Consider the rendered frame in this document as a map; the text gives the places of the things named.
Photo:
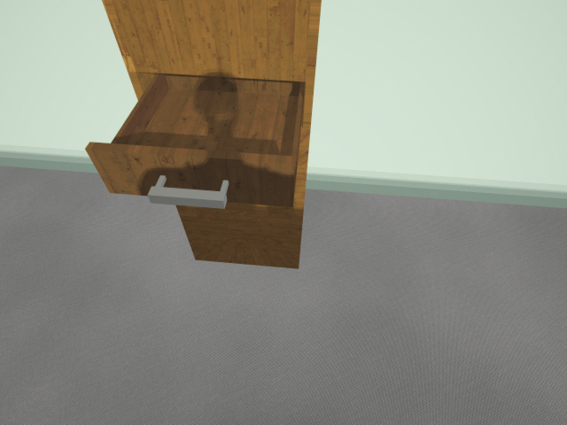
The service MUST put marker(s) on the cabinet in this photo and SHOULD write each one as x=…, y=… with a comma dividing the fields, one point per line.
x=252, y=39

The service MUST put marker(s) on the drawer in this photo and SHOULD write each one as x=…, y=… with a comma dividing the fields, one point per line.
x=200, y=130

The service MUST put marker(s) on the handle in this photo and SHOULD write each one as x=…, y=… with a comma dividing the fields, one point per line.
x=188, y=197

